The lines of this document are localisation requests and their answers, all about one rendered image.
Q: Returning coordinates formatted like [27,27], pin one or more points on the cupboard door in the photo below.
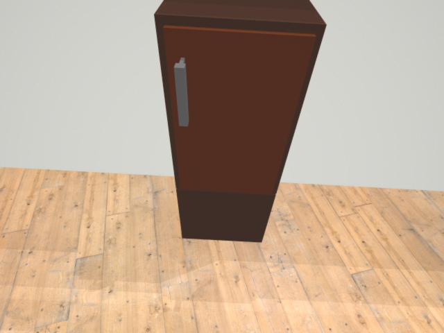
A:
[243,88]

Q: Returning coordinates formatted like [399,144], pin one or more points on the handle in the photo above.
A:
[181,92]

